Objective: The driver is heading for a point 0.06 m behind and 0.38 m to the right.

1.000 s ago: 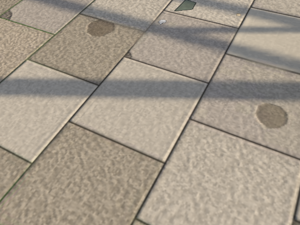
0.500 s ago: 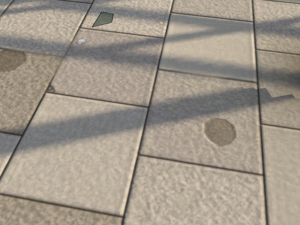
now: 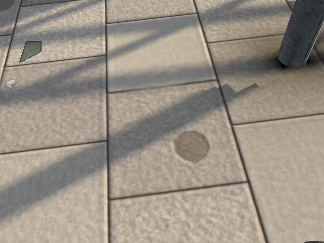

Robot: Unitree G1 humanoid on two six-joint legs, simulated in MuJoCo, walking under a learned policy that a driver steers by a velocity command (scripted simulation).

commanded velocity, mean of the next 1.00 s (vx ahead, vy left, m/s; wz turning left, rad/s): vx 0.13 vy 0.00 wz -0.32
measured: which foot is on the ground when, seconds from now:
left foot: up 0.00-0.16, down 0.18-1.00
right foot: down 0.00-0.18, up 0.20-0.44, down 0.46-0.76, up 0.78-1.00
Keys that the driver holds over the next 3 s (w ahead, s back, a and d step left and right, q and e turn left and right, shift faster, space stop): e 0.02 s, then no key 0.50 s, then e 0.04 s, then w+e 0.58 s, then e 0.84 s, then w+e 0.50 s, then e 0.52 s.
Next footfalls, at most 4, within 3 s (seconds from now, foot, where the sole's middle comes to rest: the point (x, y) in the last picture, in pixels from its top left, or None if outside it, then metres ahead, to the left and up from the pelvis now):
0.18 left None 0.08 0.15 -0.77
0.46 right None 0.03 -0.11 -0.77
1.16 right None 0.28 -0.22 -0.77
1.68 left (221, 214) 0.52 -0.16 -0.77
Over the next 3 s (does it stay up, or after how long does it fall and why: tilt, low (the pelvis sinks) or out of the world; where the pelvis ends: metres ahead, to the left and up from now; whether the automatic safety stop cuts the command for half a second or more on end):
stays up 0.46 -0.47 0.00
